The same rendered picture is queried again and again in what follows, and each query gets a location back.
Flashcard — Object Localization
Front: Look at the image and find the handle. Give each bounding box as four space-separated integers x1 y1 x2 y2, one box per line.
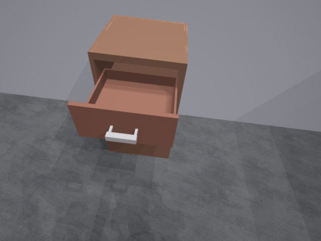
105 126 138 144

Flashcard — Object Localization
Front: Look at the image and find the drawer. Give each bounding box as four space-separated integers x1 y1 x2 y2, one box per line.
67 68 179 148

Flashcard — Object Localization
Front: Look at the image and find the cabinet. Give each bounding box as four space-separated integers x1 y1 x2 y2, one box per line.
88 15 188 159

